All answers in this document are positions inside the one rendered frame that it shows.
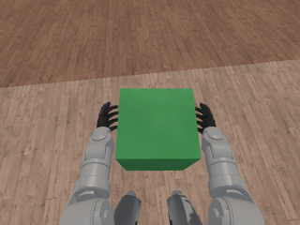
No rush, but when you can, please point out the robot left thigh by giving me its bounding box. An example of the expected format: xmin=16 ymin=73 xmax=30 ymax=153
xmin=113 ymin=194 xmax=142 ymax=225

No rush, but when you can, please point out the robot right thigh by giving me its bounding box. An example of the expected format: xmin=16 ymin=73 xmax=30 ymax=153
xmin=167 ymin=193 xmax=203 ymax=225

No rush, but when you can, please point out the left robot hand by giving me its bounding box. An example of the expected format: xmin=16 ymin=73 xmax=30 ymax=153
xmin=97 ymin=101 xmax=119 ymax=131

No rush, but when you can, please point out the carton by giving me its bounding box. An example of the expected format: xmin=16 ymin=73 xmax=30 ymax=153
xmin=115 ymin=88 xmax=202 ymax=171

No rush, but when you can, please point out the left robot forearm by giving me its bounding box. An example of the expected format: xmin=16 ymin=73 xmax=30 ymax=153
xmin=59 ymin=127 xmax=114 ymax=225

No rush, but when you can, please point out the right robot hand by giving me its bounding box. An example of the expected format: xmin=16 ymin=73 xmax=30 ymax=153
xmin=195 ymin=103 xmax=216 ymax=134

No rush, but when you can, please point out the robot thigh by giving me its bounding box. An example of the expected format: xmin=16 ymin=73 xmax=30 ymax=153
xmin=167 ymin=193 xmax=203 ymax=225
xmin=113 ymin=194 xmax=142 ymax=225

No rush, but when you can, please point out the right robot forearm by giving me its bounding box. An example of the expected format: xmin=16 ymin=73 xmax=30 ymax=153
xmin=201 ymin=127 xmax=265 ymax=225

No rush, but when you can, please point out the robot left upper arm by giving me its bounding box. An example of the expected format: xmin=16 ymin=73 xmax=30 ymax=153
xmin=59 ymin=197 xmax=114 ymax=225

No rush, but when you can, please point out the robot right upper arm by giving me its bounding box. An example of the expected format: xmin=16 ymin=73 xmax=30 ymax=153
xmin=207 ymin=196 xmax=264 ymax=225

